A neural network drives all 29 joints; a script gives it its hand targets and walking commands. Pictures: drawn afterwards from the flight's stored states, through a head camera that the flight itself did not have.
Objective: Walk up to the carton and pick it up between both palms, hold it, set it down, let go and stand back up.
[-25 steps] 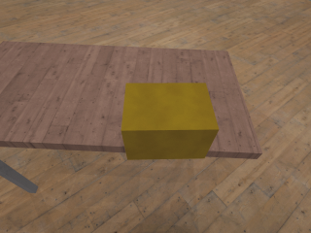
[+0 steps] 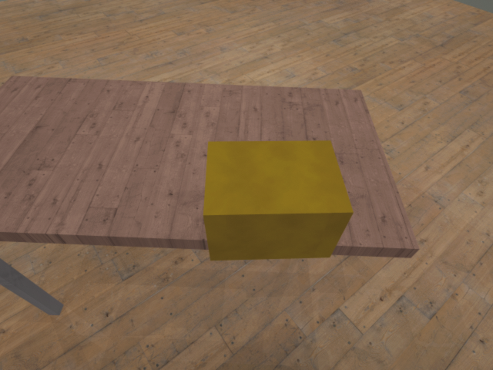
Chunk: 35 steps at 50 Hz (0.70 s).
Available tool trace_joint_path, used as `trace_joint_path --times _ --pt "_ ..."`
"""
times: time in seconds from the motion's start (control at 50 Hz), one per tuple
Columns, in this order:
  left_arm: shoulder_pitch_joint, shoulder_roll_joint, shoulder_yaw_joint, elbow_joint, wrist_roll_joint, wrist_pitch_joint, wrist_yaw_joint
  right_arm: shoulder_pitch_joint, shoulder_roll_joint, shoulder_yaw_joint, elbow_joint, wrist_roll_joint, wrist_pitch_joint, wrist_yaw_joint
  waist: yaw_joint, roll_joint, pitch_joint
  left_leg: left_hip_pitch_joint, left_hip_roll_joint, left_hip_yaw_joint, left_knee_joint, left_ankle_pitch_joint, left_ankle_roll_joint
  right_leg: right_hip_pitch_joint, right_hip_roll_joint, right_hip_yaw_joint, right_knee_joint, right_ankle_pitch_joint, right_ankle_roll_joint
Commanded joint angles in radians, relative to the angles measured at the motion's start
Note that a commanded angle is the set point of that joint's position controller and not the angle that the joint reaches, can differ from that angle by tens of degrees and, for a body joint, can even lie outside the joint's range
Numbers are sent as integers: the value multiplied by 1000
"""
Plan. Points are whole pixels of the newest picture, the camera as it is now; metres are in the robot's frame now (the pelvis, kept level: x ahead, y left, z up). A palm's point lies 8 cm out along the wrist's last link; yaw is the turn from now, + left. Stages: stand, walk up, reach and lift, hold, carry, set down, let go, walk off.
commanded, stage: stand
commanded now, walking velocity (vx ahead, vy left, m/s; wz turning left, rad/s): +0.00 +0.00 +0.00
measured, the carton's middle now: (270, 200) +0.40 -0.03 +0.00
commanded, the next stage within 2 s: reach and lift in 1.12 s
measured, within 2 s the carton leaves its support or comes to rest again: neither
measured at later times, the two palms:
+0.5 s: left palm out of the picture -0.01 +0.21 -0.16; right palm out of the picture -0.02 -0.18 -0.15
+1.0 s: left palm out of the picture +0.00 +0.21 -0.16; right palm out of the picture -0.01 -0.17 -0.15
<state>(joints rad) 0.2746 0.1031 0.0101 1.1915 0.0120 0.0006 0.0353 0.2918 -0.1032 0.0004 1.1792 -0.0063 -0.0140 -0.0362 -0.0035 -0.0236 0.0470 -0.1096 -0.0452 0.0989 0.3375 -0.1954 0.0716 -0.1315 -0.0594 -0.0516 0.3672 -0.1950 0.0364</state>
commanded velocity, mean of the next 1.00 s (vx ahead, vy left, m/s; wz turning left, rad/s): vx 0.00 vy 0.00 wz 0.00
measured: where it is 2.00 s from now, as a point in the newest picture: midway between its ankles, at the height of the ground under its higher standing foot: outside the picture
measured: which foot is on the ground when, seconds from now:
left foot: down 0.00-1.00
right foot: down 0.00-1.00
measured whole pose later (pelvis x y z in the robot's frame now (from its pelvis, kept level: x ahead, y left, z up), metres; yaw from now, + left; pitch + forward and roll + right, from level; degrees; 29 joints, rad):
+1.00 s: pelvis +0.03 +0.02 +0.00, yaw +0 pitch -1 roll +0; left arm 0.28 0.09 0.02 1.21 0.01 0.00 0.05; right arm 0.32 -0.08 0.00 1.18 0.00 -0.03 -0.05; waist -0.02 -0.02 0.04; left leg -0.11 -0.07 0.10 0.38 -0.26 0.10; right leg -0.13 -0.09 -0.04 0.39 -0.25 0.07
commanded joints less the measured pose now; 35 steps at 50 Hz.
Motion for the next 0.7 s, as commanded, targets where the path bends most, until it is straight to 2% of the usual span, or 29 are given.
trace_joint_path --times 0.0,0.04,0.22,0.32,0.4,0.52,0.58,0.62,0.68 --pt "55 72 8 -15 1 -10 5 73 -92 -13 -16 0 -11 -6 -8 26 52 -30 151 -152 -106 7 -11 -65 -55 59 -53 50 -30" --pt "59 70 8 -10 1 -10 5 82 -91 -13 -15 1 -11 -7 -8 11 56 -36 153 -154 -104 14 -9 -64 -55 59 -51 53 -29" --pt "77 56 8 -3 0 -10 7 101 -81 -13 -12 2 -17 -10 -6 11 63 -32 154 -152 -90 62 -5 -71 -57 52 -42 64 -20" --pt "79 57 10 -4 -2 -10 9 114 -77 -13 -7 2 -19 -11 -10 26 55 -21 154 -152 -81 124 -7 -67 -58 52 -31 72 -18" --pt "90 47 8 1 -2 -8 10 114 -73 -13 -6 3 -20 -12 -6 16 53 -11 157 -149 -73 162 -4 -73 -56 44 -26 72 -15" --pt "95 50 12 3 -3 -6 12 125 -75 -14 -5 2 -22 -14 -9 37 38 4 162 -148 -56 246 -5 -71 -56 39 -12 69 -13" --pt "95 54 15 6 -2 -5 12 131 -76 -14 -4 2 -22 -16 -11 24 33 14 166 -147 -49 289 -6 -71 -55 32 -7 69 -8" --pt "97 44 14 5 -3 -4 12 129 -78 -16 -4 2 -22 -16 -9 47 36 7 164 -143 -46 297 -4 -69 -56 32 -4 67 -7" --pt "99 41 14 9 -3 -4 14 135 -74 -16 -4 2 -22 -17 -11 28 36 9 162 -134 -37 310 -2 -68 -57 28 -5 77 -7"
